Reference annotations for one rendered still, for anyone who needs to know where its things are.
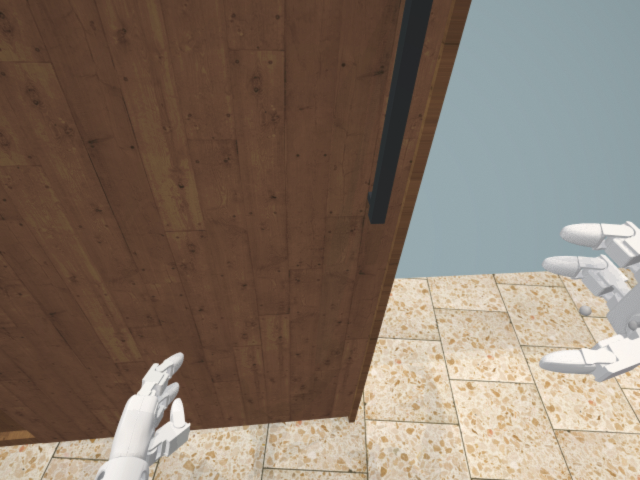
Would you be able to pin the left robot hand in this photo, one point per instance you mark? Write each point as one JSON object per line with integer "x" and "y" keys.
{"x": 143, "y": 413}

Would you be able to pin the left robot forearm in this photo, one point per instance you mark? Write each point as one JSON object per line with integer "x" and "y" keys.
{"x": 124, "y": 468}

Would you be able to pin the wardrobe door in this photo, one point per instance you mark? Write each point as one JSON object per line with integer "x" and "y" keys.
{"x": 8, "y": 424}
{"x": 192, "y": 176}

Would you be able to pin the right robot hand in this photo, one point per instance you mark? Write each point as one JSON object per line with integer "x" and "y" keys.
{"x": 620, "y": 353}

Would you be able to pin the handle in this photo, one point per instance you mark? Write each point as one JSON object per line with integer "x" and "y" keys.
{"x": 411, "y": 39}

